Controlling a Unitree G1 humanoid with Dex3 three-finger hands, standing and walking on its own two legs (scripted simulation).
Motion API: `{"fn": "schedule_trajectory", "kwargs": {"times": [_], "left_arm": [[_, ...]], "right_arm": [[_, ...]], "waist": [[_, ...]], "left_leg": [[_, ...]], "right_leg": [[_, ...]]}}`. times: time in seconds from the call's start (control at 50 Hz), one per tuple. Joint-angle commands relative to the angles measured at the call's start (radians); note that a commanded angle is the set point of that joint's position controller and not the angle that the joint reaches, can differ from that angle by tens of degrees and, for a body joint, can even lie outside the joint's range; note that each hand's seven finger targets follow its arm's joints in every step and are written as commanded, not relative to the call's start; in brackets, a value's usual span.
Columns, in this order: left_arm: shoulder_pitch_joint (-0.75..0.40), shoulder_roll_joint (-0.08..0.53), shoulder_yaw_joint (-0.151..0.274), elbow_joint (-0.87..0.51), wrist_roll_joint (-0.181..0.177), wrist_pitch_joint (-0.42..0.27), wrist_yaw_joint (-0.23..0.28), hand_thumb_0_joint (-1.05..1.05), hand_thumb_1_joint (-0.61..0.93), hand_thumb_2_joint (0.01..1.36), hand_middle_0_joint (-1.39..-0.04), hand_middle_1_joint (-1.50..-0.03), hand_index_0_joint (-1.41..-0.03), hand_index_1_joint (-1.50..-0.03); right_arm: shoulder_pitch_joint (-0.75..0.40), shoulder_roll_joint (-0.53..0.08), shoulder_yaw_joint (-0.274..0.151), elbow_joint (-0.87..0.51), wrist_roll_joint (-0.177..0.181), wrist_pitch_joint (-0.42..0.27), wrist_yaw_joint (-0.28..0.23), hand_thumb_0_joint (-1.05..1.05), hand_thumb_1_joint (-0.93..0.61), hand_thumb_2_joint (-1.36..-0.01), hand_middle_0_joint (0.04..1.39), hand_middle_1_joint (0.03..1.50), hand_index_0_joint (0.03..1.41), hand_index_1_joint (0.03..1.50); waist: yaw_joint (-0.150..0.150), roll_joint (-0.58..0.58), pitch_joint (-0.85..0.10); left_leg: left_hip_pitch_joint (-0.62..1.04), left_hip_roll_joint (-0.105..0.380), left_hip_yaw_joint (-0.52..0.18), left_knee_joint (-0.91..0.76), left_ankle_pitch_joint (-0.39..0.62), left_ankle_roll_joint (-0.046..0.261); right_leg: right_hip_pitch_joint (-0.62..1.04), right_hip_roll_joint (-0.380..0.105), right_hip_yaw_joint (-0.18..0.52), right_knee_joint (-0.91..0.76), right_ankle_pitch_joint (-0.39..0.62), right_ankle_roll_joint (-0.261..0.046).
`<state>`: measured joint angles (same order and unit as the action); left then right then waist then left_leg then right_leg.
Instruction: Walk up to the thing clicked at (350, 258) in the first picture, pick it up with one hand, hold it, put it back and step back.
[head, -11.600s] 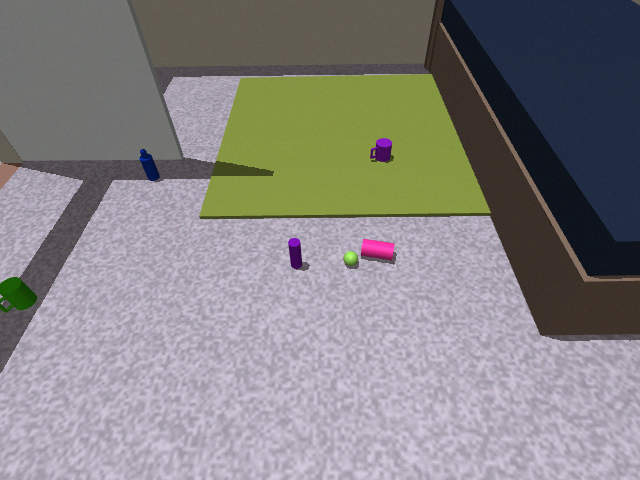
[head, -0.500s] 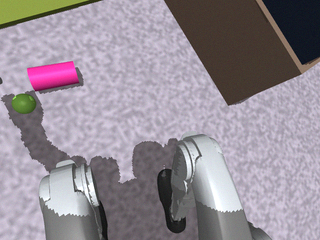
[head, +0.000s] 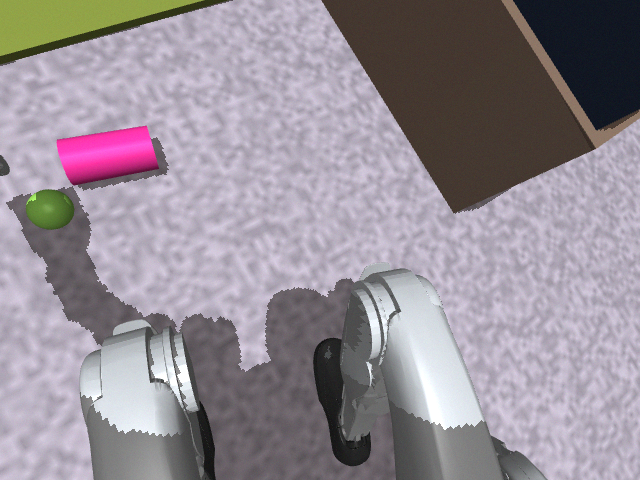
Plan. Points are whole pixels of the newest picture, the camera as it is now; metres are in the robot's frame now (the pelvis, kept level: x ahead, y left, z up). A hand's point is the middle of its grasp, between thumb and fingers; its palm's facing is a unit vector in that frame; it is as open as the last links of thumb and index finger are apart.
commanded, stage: rise first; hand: left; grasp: from above
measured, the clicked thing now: (50, 209) +0.51 +0.29 -0.30
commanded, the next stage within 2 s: approach in 0.24 s
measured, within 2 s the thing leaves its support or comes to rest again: neither
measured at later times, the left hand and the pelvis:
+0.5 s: hand out of the picture +0.45 +0.33 -0.18, palm faces -0.49 -0.06 -0.87, open 12.5 cm; pelvis +0.00 +0.00 +0.00, yaw +0 degrees
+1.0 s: hand (23, 199) +0.48 +0.28 -0.18, palm faces -0.51 -0.07 -0.86, open 13.3 cm; pelvis +0.00 +0.00 +0.00, yaw +0 degrees
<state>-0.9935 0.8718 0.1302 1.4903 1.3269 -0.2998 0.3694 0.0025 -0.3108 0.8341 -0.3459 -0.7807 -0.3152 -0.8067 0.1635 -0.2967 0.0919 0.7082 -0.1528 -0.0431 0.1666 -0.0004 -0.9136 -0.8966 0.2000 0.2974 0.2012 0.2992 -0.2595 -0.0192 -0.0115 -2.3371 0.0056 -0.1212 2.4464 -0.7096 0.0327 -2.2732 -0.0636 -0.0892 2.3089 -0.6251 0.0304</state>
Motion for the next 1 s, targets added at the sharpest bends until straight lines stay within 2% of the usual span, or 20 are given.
{"fn": "schedule_trajectory", "kwargs": {"times": [0.0,0.06,0.1,0.16,0.2,0.28,0.32,0.38,0.46,0.5,0.54,0.62,0.64,0.66,0.7,0.72,0.78,0.84,0.88,0.98], "left_arm": [[-0.299,0.279,0.033,-0.145,-0.017,-0.010,0.035,0.000,-0.276,0.799,-0.365,-0.751,-0.343,-0.774],[-0.276,0.286,0.041,-0.134,-0.011,-0.011,0.042,0.000,-0.268,0.787,-0.370,-0.748,-0.349,-0.770],[-0.298,0.269,0.026,-0.138,-0.007,-0.012,0.042,0.000,-0.268,0.788,-0.374,-0.744,-0.352,-0.768],[-0.290,0.283,0.038,-0.141,-0.011,-0.006,0.047,0.000,-0.257,0.778,-0.380,-0.736,-0.359,-0.759],[-0.297,0.254,0.022,-0.134,-0.014,-0.001,0.047,0.000,-0.250,0.775,-0.391,-0.722,-0.368,-0.747],[-0.278,0.262,0.031,-0.150,-0.016,0.006,0.045,0.000,-0.231,0.758,-0.393,-0.716,-0.377,-0.734],[-0.276,0.251,0.022,-0.131,-0.018,0.009,0.040,0.000,-0.281,0.823,-0.408,-0.697,-0.358,-0.750],[-0.315,0.195,-0.013,-0.101,-0.022,0.005,0.034,0.000,-0.313,0.833,-0.322,-0.755,-0.297,-0.780],[-0.427,0.188,-0.026,-0.156,-0.012,-0.015,0.054,0.000,-0.320,0.857,-0.324,-0.757,-0.294,-0.788],[-0.470,0.140,-0.060,-0.122,-0.004,-0.014,0.069,0.000,-0.335,0.860,-0.306,-0.772,-0.280,-0.800],[-0.501,0.161,-0.049,-0.107,0.007,0.001,0.099,0.000,-0.333,0.852,-0.291,-0.787,-0.273,-0.806],[-0.510,0.158,-0.054,-0.001,0.031,0.059,0.133,0.000,-0.351,0.864,-0.289,-0.784,-0.265,-0.809],[-0.522,0.208,-0.025,-0.040,0.038,0.075,0.143,0.000,-0.358,0.876,-0.289,-0.777,-0.262,-0.806],[-0.467,0.207,-0.024,0.019,0.038,0.099,0.143,0.000,-0.351,0.864,-0.294,-0.773,-0.268,-0.801],[-0.432,0.219,-0.015,0.017,0.027,0.137,0.141,0.000,-0.377,0.889,-0.287,-0.774,-0.253,-0.809],[-0.432,0.195,-0.023,0.044,0.016,0.156,0.128,0.000,-0.369,0.876,-0.282,-0.784,-0.256,-0.811],[-0.375,0.240,-0.004,0.013,-0.024,0.190,0.098,0.000,-0.375,0.873,-0.265,-0.812,-0.248,-0.831],[-0.319,0.230,-0.007,0.002,-0.060,0.199,0.038,0.000,-0.401,0.893,-0.237,-0.840,-0.223,-0.855],[-0.307,0.257,0.001,-0.045,-0.091,0.179,0.007,0.000,-0.413,0.897,-0.223,-0.860,-0.212,-0.872],[-0.368,0.296,0.032,-0.186,-0.090,0.088,-0.033,0.000,-0.436,0.912,-0.202,-0.884,-0.190,-0.896]], "right_arm": [[0.213,-0.266,-0.089,0.005,-0.002,-0.007,-0.013,0.000,-0.907,-0.902,0.200,0.300,0.200,0.300],[0.214,-0.264,-0.092,0.006,-0.001,-0.008,-0.014,0.000,-0.908,-0.903,0.200,0.300,0.200,0.300],[0.224,-0.261,-0.088,0.010,-0.002,-0.009,-0.012,0.000,-0.908,-0.903,0.200,0.300,0.200,0.300],[0.223,-0.263,-0.093,0.012,-0.001,-0.012,-0.013,0.000,-0.908,-0.903,0.200,0.300,0.200,0.300],[0.232,-0.263,-0.089,0.014,-0.003,-0.014,-0.010,0.000,-0.908,-0.903,0.200,0.300,0.200,0.300],[0.227,-0.270,-0.097,0.009,0.003,-0.012,-0.010,0.000,-0.906,-0.901,0.200,0.300,0.200,0.300],[0.229,-0.267,-0.097,0.006,0.004,-0.010,-0.008,0.000,-0.907,-0.900,0.200,0.300,0.200,0.300],[0.220,-0.266,-0.088,0.004,0.004,-0.013,-0.008,0.000,-0.896,-0.892,0.200,0.300,0.200,0.300],[0.241,-0.275,-0.082,0.013,-0.006,-0.024,-0.010,0.000,-0.894,-0.891,0.200,0.300,0.200,0.300],[0.251,-0.266,-0.075,0.024,-0.013,-0.033,-0.010,0.000,-0.894,-0.891,0.200,0.300,0.200,0.300],[0.263,-0.273,-0.071,0.026,-0.016,-0.038,-0.015,0.000,-0.893,-0.891,0.200,0.300,0.200,0.300],[0.256,-0.276,-0.058,0.017,-0.027,-0.050,-0.014,0.000,-0.893,-0.891,0.200,0.300,0.200,0.300],[0.269,-0.288,-0.059,0.012,-0.023,-0.048,-0.016,0.000,-0.892,-0.891,0.200,0.300,0.200,0.300],[0.267,-0.285,-0.053,0.002,-0.023,-0.050,-0.013,0.000,-0.893,-0.891,0.200,0.300,0.200,0.300],[0.260,-0.283,-0.049,-0.013,-0.014,-0.044,-0.011,0.000,-0.892,-0.891,0.200,0.300,0.200,0.300],[0.260,-0.281,-0.046,-0.026,-0.012,-0.046,-0.008,0.000,-0.892,-0.891,0.200,0.300,0.200,0.300],[0.242,-0.279,-0.041,-0.043,0.006,-0.036,-0.009,0.000,-0.893,-0.891,0.200,0.300,0.200,0.300],[0.247,-0.276,-0.044,-0.045,0.022,-0.034,-0.005,0.000,-0.893,-0.890,0.200,0.300,0.200,0.300],[0.240,-0.274,-0.040,-0.045,0.026,-0.031,-0.007,0.000,-0.893,-0.890,0.200,0.300,0.200,0.300],[0.236,-0.291,-0.051,-0.065,0.021,-0.025,-0.021,0.000,-0.896,-0.891,0.200,0.300,0.200,0.300]], "waist": [[-0.009,0.334,-0.656],[0.002,0.333,-0.673],[-0.019,0.347,-0.673],[-0.004,0.356,-0.688],[-0.024,0.357,-0.661],[0.000,0.383,-0.700],[-0.011,0.361,-0.687],[-0.042,0.341,-0.613],[-0.076,0.385,-0.651],[-0.110,0.389,-0.647],[-0.114,0.411,-0.658],[-0.118,0.434,-0.643],[-0.103,0.450,-0.677],[-0.097,0.454,-0.653],[-0.067,0.452,-0.702],[-0.091,0.406,-0.687],[-0.049,0.383,-0.733],[-0.055,0.285,-0.690],[-0.048,0.255,-0.674],[-0.063,0.289,-0.660]], "left_leg": [[0.512,-0.028,0.065,-0.284,0.181,-0.005],[0.520,-0.027,0.064,-0.282,0.198,-0.007],[0.529,-0.027,0.064,-0.277,0.216,-0.008],[0.538,-0.027,0.067,-0.279,0.227,-0.009],[0.537,-0.024,0.058,-0.282,0.228,-0.011],[0.571,-0.024,0.049,-0.297,0.247,-0.017],[0.545,-0.025,0.054,-0.293,0.234,-0.013],[0.516,-0.023,0.038,-0.302,0.175,-0.011],[0.564,-0.021,0.037,-0.284,0.193,-0.015],[0.562,-0.018,0.044,-0.268,0.187,-0.014],[0.571,-0.019,0.039,-0.277,0.207,-0.017],[0.571,-0.018,0.050,-0.279,0.212,-0.020],[0.570,-0.021,0.048,-0.296,0.236,-0.021],[0.556,-0.022,0.058,-0.285,0.248,-0.020],[0.556,-0.024,0.069,-0.293,0.270,-0.016],[0.531,-0.023,0.073,-0.278,0.263,-0.008],[0.480,-0.024,0.087,-0.277,0.286,0.002],[0.409,-0.024,0.092,-0.262,0.257,0.018],[0.366,-0.027,0.098,-0.257,0.235,0.024],[0.400,-0.025,0.084,-0.248,0.191,0.002]], "right_leg": [[0.320,0.060,-0.066,-0.203,0.150,-0.062],[0.320,0.061,-0.067,-0.195,0.162,-0.063],[0.324,0.063,-0.068,-0.193,0.178,-0.063],[0.324,0.061,-0.066,-0.191,0.186,-0.065],[0.311,0.061,-0.072,-0.188,0.188,-0.064],[0.304,0.056,-0.074,-0.178,0.201,-0.064],[0.309,0.059,-0.074,-0.186,0.192,-0.066],[0.259,0.058,-0.078,-0.188,0.149,-0.065],[0.266,0.056,-0.084,-0.185,0.171,-0.059],[0.260,0.061,-0.086,-0.184,0.174,-0.061],[0.258,0.060,-0.091,-0.178,0.191,-0.060],[0.241,0.064,-0.090,-0.173,0.201,-0.068],[0.262,0.060,-0.090,-0.175,0.217,-0.066],[0.273,0.060,-0.086,-0.170,0.230,-0.068],[0.313,0.064,-0.077,-0.175,0.245,-0.073],[0.324,0.065,-0.075,-0.182,0.243,-0.068],[0.419,0.069,-0.060,-0.189,0.262,-0.064],[0.463,0.073,-0.050,-0.208,0.243,-0.054],[0.506,0.072,-0.039,-0.222,0.230,-0.049],[0.443,0.067,-0.052,-0.233,0.150,-0.068]]}}
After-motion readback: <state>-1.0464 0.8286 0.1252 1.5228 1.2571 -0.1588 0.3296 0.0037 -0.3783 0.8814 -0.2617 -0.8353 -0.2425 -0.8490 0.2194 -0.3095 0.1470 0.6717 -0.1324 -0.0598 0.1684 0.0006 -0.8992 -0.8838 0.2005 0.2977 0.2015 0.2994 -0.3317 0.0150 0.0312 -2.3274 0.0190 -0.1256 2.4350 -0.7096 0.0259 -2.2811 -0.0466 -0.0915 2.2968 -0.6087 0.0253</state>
